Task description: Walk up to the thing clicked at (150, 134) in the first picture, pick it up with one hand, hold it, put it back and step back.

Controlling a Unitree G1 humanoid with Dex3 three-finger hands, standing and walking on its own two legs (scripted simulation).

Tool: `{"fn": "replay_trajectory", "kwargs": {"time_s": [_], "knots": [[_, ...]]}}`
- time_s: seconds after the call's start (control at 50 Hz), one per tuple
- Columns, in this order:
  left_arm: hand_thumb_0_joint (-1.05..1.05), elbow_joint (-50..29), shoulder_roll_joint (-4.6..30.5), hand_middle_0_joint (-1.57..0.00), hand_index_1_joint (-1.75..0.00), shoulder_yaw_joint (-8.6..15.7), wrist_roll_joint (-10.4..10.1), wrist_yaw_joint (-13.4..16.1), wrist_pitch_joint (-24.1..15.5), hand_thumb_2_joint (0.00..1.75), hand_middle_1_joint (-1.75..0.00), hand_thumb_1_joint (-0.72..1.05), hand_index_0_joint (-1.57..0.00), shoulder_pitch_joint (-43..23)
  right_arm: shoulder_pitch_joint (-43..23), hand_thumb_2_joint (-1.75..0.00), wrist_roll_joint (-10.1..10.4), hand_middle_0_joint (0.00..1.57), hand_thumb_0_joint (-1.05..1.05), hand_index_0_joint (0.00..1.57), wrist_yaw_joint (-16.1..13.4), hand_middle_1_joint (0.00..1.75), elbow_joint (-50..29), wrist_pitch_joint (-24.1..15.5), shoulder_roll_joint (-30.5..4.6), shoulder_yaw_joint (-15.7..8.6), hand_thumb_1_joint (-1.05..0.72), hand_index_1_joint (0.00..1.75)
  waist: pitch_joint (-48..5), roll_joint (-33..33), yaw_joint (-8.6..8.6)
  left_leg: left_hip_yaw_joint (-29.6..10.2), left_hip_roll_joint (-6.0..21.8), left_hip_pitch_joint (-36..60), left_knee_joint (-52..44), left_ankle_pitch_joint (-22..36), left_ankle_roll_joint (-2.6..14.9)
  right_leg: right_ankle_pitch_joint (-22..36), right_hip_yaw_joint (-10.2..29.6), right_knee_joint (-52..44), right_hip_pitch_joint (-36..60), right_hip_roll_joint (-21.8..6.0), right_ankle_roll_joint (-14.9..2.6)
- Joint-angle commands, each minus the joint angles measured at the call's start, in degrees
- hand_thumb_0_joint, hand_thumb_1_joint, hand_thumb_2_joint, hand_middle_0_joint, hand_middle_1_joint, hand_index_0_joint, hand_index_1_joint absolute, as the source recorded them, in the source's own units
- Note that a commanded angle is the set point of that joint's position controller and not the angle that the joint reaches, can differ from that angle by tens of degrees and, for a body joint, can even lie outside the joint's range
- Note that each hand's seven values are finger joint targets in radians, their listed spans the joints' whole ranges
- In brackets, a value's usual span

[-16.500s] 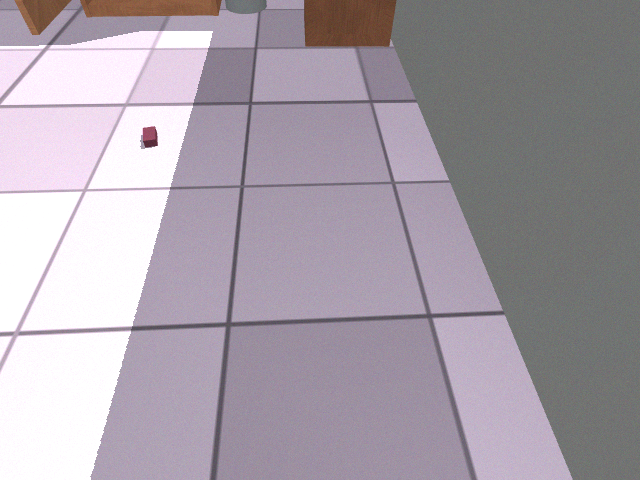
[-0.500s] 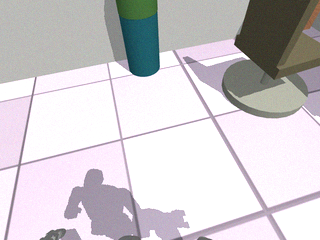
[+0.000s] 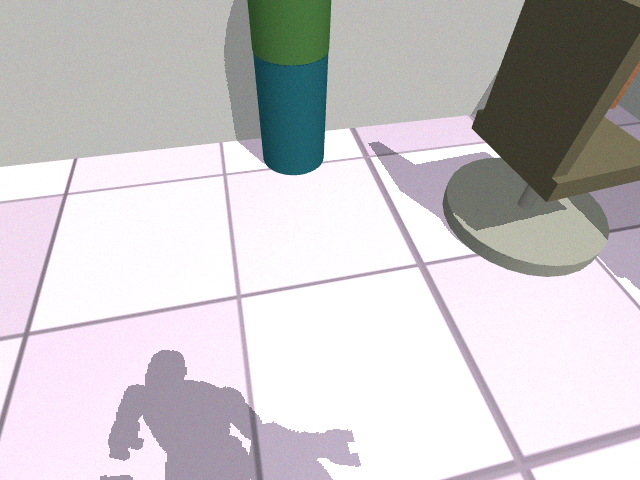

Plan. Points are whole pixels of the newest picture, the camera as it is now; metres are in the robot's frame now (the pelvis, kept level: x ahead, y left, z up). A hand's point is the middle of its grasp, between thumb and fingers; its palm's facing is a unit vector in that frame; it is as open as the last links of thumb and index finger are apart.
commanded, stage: walk up
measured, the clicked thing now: out of the picture -0.67 -0.49 -0.75
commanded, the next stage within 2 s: stand in 0.42 s
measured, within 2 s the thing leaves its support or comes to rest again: neither
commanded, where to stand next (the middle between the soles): +0.08 +0.00 m, yaw -4 degrees
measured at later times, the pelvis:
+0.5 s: pelvis +0.01 +0.00 +0.01, yaw +0 degrees
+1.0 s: pelvis +0.00 -0.02 +0.01, yaw +0 degrees
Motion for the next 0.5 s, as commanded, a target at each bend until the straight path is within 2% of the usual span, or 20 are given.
{"fn": "replay_trajectory", "kwargs": {"time_s": [0.0,0.08,0.16,0.28,0.38,0.4,0.48], "knots": [[0.0,-2.95,12.5,-0.2,-0.3,2.39,-0.18,1.07,-1.52,0.9,-0.3,0.9,-0.2,-3.96,-2.07,-0.9,0.37,0.2,0.0,0.2,-0.73,0.3,-2.03,-1.05,-12.66,-2.79,-0.9,0.3,-4.23,-0.98,-0.48,-5.19,5.83,-1.43,-6.13,12.87,3.02,5.76,6.46,-5.51,5.71,-5.63,-2.79],[0.0,-2.43,12.25,-0.2,-0.3,2.37,0.04,1.11,-1.33,0.9,-0.3,0.9,-0.2,-5.37,-2.63,-0.9,0.29,0.2,0.0,0.2,-0.77,0.3,-1.35,-0.81,-12.55,-2.82,-0.9,0.3,-4.36,-0.98,-0.92,-5.38,6.16,-1.62,-8.03,11.33,2.94,3.55,6.15,-6.31,7.61,-5.69,-2.59],[0.0,-1.69,11.76,-0.2,-0.3,2.18,0.06,1.12,-1.15,0.9,-0.3,0.9,-0.2,-5.56,-4.71,-0.9,0.12,0.2,0.0,0.2,-0.76,0.3,-0.98,-0.79,-12.35,-2.66,-0.9,0.3,-3.36,0.53,-0.33,-5.99,6.32,-2.72,-10.31,11.16,2.68,4.59,5.38,-6.61,8.88,-5.24,-1.62],[0.0,-1.07,11.91,-0.2,-0.3,2.5,0.21,1.31,-1.24,0.9,-0.3,0.9,-0.2,-5.85,-5.01,-0.9,0.19,0.2,0.0,0.2,-0.73,0.3,-0.68,-0.75,-11.75,-2.62,-0.9,0.3,-4.97,-0.5,-0.49,-4.91,6.18,0.38,-9.56,16.52,2.33,8.48,5.3,-7.02,10.13,-5.59,-1.43],[0.0,-1.02,11.95,-0.2,-0.3,2.49,0.35,1.32,-1.07,0.9,-0.3,0.9,-0.2,-6.55,-5.38,-0.9,0.02,0.2,0.0,0.2,-0.65,0.3,-0.37,-0.46,-11.53,-2.62,-0.9,0.3,-2.93,-0.04,-0.49,-4.91,5.72,-1.27,-11.21,11.27,2.21,3.82,5.87,-8.54,9.72,-5.63,-1.11],[0.0,-0.35,11.59,-0.2,-0.3,1.94,-0.02,1.51,-1.0,0.9,-0.3,0.9,-0.2,-7.27,-8.12,-0.9,0.24,0.2,0.0,0.2,-0.72,0.3,-0.64,-0.26,-10.21,-2.46,-0.9,0.3,-1.8,-0.07,-0.43,-5.58,7.1,-0.72,-12.86,16.22,1.27,7.47,6.11,-8.99,8.93,-5.62,-1.07],[0.0,-0.06,11.19,-0.2,-0.3,1.82,-0.02,1.76,-1.0,0.9,-0.3,0.9,-0.2,-6.64,-7.55,-0.9,0.4,0.2,0.0,0.2,-0.77,0.3,0.08,-0.18,-11.23,-2.7,-0.9,0.3,-5.21,1.06,-0.48,-5.07,7.56,1.94,-13.06,20.39,0.62,11.77,5.81,-8.68,11.94,-5.75,-0.98]]}}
